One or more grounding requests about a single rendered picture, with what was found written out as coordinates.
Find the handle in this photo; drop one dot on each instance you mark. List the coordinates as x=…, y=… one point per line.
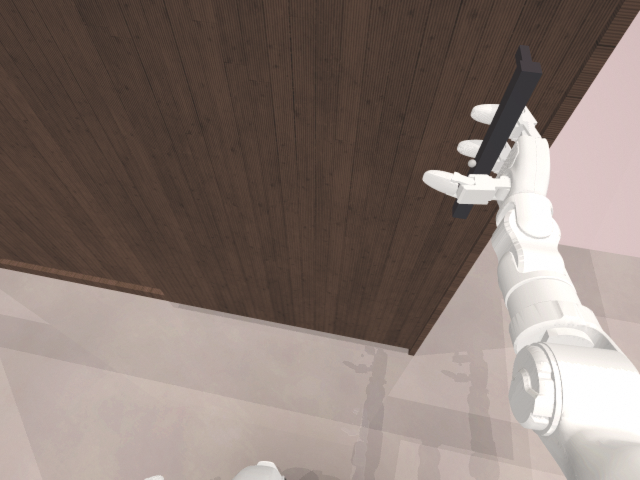
x=517, y=94

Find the wardrobe door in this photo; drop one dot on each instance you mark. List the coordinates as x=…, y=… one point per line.
x=265, y=158
x=49, y=216

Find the robot right hand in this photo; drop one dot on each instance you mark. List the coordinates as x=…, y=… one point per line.
x=526, y=165

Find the robot right upper arm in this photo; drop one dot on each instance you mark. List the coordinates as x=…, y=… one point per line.
x=584, y=404

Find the robot left shin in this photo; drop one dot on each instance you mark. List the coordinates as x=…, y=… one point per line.
x=267, y=463

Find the robot right forearm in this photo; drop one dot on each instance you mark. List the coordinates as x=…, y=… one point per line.
x=541, y=299

